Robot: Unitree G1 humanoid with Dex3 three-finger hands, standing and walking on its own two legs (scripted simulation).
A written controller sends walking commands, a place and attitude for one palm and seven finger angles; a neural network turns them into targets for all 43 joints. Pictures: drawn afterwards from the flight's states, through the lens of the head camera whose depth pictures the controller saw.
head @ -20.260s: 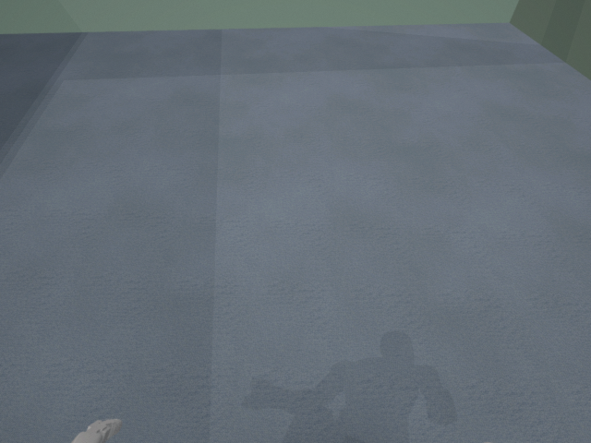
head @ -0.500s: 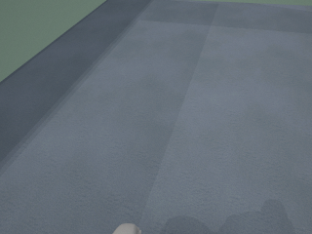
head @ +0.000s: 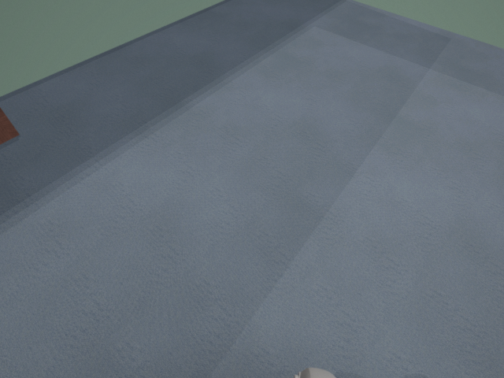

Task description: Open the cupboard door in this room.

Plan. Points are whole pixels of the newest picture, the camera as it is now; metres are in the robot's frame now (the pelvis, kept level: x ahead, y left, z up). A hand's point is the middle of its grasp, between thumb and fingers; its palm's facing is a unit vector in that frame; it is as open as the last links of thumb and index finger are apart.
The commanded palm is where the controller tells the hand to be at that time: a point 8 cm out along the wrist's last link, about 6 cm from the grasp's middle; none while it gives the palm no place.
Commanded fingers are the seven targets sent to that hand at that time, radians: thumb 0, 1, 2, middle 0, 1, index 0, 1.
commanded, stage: turn or walk to find it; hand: left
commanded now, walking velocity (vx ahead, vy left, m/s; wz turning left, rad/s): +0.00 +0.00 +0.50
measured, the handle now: out of the picture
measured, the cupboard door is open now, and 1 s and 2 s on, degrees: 0 0 0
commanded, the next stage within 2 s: none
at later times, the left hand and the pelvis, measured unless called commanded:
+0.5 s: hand out of the picture +0.02 +0.14 -0.15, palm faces +0.26 -0.92 -0.27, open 7.3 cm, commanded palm none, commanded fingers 0.00 0.90 0.90 -0.20 -0.30 -0.20 -0.30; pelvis -0.01 -0.07 +0.00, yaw +16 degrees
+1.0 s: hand out of the picture -0.08 +0.21 -0.17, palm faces +0.53 -0.81 -0.24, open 7.3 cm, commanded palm none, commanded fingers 0.00 0.90 0.90 -0.20 -0.30 -0.20 -0.30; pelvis -0.03 -0.01 +0.00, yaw +30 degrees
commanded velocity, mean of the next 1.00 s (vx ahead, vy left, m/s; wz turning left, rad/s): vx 0.01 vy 0.00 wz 0.50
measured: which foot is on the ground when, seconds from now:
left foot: down 0.00-0.24, up 0.26-0.72, down 0.74-1.00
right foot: up 0.00-0.22, down 0.24-0.74, up 0.76-1.00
